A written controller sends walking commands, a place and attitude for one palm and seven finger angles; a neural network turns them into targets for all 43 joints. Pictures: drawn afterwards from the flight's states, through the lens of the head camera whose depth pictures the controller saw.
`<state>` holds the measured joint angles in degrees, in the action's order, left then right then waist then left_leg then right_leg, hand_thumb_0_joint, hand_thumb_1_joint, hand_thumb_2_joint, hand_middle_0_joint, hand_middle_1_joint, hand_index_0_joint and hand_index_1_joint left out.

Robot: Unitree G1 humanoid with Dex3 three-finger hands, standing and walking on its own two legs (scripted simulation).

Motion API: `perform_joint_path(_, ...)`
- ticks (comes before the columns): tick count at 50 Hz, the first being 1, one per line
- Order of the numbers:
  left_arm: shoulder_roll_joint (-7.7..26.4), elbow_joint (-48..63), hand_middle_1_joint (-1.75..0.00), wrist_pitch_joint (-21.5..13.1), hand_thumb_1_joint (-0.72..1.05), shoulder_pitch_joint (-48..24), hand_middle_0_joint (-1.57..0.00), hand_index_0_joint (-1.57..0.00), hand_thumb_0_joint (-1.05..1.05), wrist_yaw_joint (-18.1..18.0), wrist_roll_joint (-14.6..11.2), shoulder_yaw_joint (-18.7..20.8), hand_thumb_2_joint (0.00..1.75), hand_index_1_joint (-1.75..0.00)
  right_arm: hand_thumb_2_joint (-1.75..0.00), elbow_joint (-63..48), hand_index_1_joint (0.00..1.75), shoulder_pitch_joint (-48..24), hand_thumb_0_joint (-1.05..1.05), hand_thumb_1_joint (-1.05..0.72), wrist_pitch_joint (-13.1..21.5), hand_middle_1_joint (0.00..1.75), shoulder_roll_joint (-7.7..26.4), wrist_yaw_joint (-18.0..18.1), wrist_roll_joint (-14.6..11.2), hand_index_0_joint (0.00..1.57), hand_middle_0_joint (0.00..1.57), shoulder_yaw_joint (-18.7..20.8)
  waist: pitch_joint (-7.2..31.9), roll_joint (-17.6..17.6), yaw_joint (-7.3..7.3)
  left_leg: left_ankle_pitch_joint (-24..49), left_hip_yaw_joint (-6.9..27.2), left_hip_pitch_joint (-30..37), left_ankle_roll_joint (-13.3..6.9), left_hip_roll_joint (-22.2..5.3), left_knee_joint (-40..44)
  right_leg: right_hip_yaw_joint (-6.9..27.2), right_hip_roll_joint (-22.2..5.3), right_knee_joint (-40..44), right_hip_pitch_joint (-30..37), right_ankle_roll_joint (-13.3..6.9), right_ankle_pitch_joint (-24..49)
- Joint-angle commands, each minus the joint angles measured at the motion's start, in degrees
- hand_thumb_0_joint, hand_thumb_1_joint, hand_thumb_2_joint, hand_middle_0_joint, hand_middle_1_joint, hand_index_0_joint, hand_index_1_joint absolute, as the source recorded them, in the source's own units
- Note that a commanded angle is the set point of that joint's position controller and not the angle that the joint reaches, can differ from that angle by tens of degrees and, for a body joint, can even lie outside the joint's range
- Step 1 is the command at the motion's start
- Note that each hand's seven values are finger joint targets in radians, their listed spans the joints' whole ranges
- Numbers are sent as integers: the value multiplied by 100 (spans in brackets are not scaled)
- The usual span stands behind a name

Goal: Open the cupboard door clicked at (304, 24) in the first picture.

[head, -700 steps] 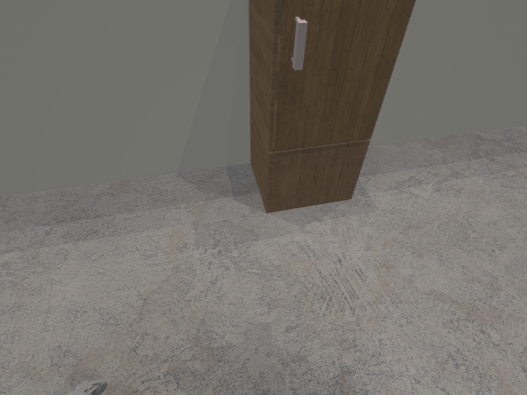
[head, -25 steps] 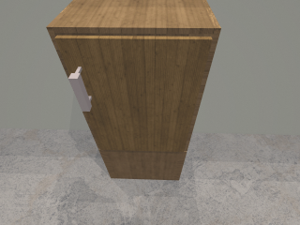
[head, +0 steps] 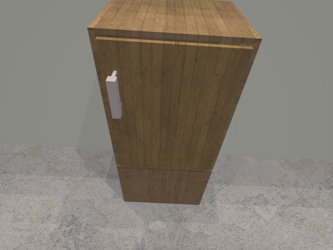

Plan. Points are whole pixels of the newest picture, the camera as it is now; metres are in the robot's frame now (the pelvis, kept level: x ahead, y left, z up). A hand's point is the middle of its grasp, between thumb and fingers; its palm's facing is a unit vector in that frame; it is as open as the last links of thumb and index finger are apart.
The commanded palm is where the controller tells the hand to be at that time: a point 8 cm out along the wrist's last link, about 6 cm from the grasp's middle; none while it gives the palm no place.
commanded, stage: come to a stop and stand still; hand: left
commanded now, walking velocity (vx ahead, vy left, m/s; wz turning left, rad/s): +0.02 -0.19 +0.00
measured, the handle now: (116, 94) +0.53 +0.20 +0.10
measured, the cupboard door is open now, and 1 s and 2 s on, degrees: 0 0 0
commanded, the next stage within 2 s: look again from close up in 0.62 s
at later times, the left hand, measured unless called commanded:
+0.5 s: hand out of the picture +0.05 +0.16 -0.17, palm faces -0.02 -0.98 -0.18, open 7.3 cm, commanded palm none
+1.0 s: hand out of the picture -0.04 +0.15 -0.17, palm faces +0.02 -0.99 -0.14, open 7.4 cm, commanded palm none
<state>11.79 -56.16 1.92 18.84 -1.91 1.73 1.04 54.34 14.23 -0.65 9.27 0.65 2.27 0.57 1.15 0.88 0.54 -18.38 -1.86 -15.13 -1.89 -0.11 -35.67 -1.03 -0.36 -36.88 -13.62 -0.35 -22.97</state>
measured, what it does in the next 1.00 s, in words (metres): steps on the spot: right foot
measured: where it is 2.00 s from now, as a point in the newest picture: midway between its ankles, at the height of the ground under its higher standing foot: outside the picture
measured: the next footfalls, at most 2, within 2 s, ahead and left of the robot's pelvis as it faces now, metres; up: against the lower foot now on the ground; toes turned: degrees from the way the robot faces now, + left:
right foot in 0.30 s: +0.06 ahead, -0.15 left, +0.00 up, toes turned -3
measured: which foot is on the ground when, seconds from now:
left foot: down 0.00-1.00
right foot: up 0.00-0.28, down 0.30-1.00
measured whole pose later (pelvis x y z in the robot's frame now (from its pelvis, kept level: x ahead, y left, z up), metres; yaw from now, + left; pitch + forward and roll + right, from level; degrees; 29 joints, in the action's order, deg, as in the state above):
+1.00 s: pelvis -0.01 +0.00 +0.01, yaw -2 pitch -2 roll +0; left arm 6.9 -62.6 -0.2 21.1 -2.5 0.9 0.1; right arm 63.6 16.4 0.0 7.4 1.0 0.5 0.6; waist -2.1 1.6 0.4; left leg -13.1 -3.5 -11.8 -1.3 -0.4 -27.0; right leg -2.9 -3.4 -25.0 -12.0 2.1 -10.7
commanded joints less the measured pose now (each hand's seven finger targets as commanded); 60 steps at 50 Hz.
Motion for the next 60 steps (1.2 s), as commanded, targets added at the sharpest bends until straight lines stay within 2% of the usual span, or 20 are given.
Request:
perform_joint_path(1,415,595,-30,-32,90,-181,-20,-20,0,114,67,114,90,-30,-90,-260,30,583,0,-90,105,30,1283,211,11,20,20,359,-868,-878,-253,-150,2391,268,-922,-1845,2219,151,-128,-1383,-1823,-42,-468)
perform_joint_path(3,385,629,-30,-20,90,-171,-20,-20,0,172,32,166,90,-30,-90,-266,30,521,0,-90,144,30,1180,248,2,20,20,346,-568,-614,-188,890,1957,458,-890,-1819,2030,233,-292,-1469,-1784,25,-201)
perform_joint_path(5,300,664,-30,1,90,-163,-20,-20,0,212,17,153,90,-30,-90,-276,30,435,0,-90,167,30,1154,260,0,20,20,318,-360,-708,-139,1637,1477,501,-810,-1664,1905,98,-287,-1105,-1479,108,-46)
perform_joint_path(6,268,677,-30,29,90,-182,-20,-20,0,225,-5,150,90,-30,-90,-262,30,408,0,-90,161,30,1173,262,-2,20,20,324,-290,-751,-163,1624,1336,379,-797,-1665,1889,36,-286,-945,-1242,126,-24)
perform_joint_path(9,190,684,-30,63,90,-180,-20,-20,0,247,-23,153,90,-30,-90,-204,30,354,0,-90,116,30,1231,239,5,20,20,358,-319,-918,-161,664,1193,-120,-743,-1608,1962,-123,-199,-331,-607,104,119)
perform_joint_path(12,179,547,-30,-3,90,131,-20,-20,0,227,-28,168,90,-30,-90,-101,30,339,0,-90,73,30,1158,204,-28,20,20,347,-183,-649,11,-177,923,-584,-441,-1305,1539,-337,-37,857,430,96,829)
perform_joint_path(13,291,496,-30,-44,90,241,-20,-20,0,189,-32,176,90,-30,-90,-81,30,366,0,-90,64,30,996,182,-55,20,20,306,-230,-376,54,-405,699,-886,-253,-1022,1221,-143,-138,1241,809,55,859)
perform_joint_path(14,480,454,-30,-94,90,319,-20,-20,0,126,-26,193,90,-30,-90,-74,30,432,0,-90,61,30,728,160,-89,20,20,235,-273,242,76,-683,239,-1318,-48,-585,650,583,-699,1595,1037,-162,486)
perform_joint_path(15,720,464,-30,-137,90,254,-20,-20,0,66,-44,206,90,-30,-90,-103,30,446,0,-90,39,30,413,135,-113,20,20,132,-357,881,21,-886,-210,-1422,128,-237,189,1298,-1337,2093,763,-497,11)
perform_joint_path(16,840,480,-30,-130,90,162,-20,-20,0,43,-66,212,90,-30,-90,-95,30,413,0,-90,8,30,423,122,-110,20,20,134,-350,762,-31,-813,-226,-928,141,-283,-114,1476,-1668,2404,119,-722,-449)
perform_joint_path(17,825,508,-30,-143,90,-92,-20,-20,0,36,-68,199,90,-30,-90,49,30,594,0,-90,-6,30,438,101,-91,20,20,159,-301,676,-171,-611,-212,-487,145,-268,-286,1307,-1491,2465,-369,-733,-767)
perform_joint_path(19,665,500,-30,-147,90,-389,-20,-20,0,14,-89,161,90,-30,-90,287,30,892,0,-90,-29,30,372,97,-77,20,20,144,-578,761,-324,-69,-155,-18,135,-308,-26,980,-1192,2360,-927,-581,-681)
perform_joint_path(20,562,449,-30,-162,90,-451,-20,-20,0,2,-102,121,90,-30,-90,383,30,1039,0,-90,7,30,288,89,-95,20,20,112,-645,502,-388,190,-44,211,129,-342,431,697,-996,2146,-1004,-470,-483)
perform_joint_path(22,401,373,-30,-159,90,-307,-20,-20,0,8,-109,97,90,-30,-90,448,30,1036,0,-90,79,30,397,79,-85,20,20,98,-781,-210,-256,135,336,-95,87,-512,1132,313,-588,1608,-726,-220,-16)
perform_joint_path(24,378,246,-30,-153,90,-72,-20,-20,0,10,-92,93,90,-30,-90,419,30,734,0,-90,75,30,519,72,-89,20,20,117,-979,-605,-74,-670,579,-710,56,-609,1613,214,-462,1581,-277,-78,46)
perform_joint_path(25,358,186,-30,-168,90,41,-20,-20,0,4,-90,78,90,-30,-90,433,30,704,0,-90,99,30,505,69,-105,20,20,116,-919,-762,-33,-696,650,-752,34,-643,1783,149,-431,1533,-25,-36,348)
perform_joint_path(29,270,-20,-30,-259,90,247,-20,-20,0,-13,-102,32,90,-30,-90,508,30,737,0,-90,126,30,444,78,-145,20,20,108,-600,-86,-39,129,423,-378,63,-532,1491,243,-554,1617,202,-38,947)
perform_joint_path(33,200,-92,-30,-289,90,283,-20,-20,0,-40,-91,11,90,-30,-90,612,30,769,0,-90,117,30,372,75,-169,20,20,122,-538,69,-98,428,329,-56,73,-530,1422,235,-582,1671,66,-17,1099)
perform_joint_path(43,46,-371,-30,-297,90,545,-20,-20,0,-76,-70,-13,90,-30,-90,747,30,571,0,-90,127,30,336,80,-198,20,20,107,-606,-206,-60,360,374,-35,61,-563,1634,180,-589,1627,113,27,1216)
perform_joint_path(60,12,-477,-30,-276,90,543,-20,-20,0,-86,-45,-8,90,-30,-90,747,30,537,0,-90,123,30,394,69,-189,20,20,114,-675,-191,-32,79,526,-148,32,-587,1893,116,-593,1580,202,55,1190)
